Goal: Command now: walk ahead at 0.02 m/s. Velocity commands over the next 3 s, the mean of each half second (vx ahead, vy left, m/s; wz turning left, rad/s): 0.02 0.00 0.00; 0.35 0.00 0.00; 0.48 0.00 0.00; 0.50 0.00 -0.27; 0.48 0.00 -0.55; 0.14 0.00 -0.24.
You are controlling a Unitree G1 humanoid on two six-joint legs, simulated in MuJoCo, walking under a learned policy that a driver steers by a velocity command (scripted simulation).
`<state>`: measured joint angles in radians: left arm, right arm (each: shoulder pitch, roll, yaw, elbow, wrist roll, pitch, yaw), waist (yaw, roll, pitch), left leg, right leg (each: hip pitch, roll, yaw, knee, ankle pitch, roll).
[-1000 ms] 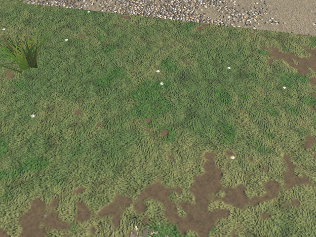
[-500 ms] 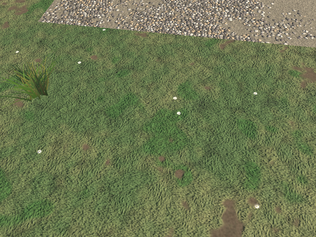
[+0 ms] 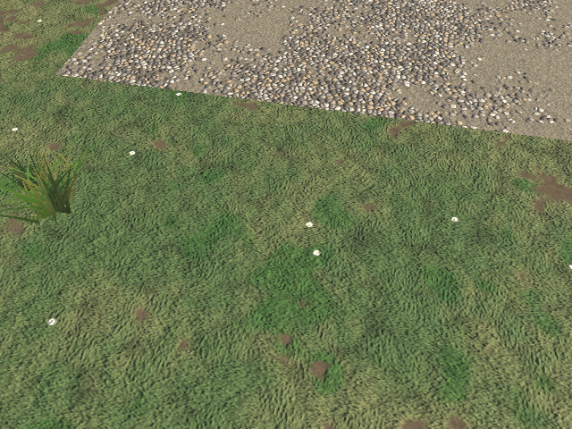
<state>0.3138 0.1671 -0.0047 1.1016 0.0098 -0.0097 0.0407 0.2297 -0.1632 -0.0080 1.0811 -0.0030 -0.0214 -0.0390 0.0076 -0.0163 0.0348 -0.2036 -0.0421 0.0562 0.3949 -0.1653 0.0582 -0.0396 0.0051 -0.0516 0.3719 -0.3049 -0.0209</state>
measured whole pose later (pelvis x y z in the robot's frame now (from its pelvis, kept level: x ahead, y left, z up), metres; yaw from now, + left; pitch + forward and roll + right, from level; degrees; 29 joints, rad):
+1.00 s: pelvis +0.16 +0.06 +0.00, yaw +0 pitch +0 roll +0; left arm 0.24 0.20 0.05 1.01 0.03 -0.06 -0.03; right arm 0.41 -0.16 -0.04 1.08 -0.02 -0.09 -0.01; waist -0.01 -0.03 0.01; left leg -0.07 -0.06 0.08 0.30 -0.24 0.08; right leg -0.52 -0.07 -0.04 1.07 -0.24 -0.07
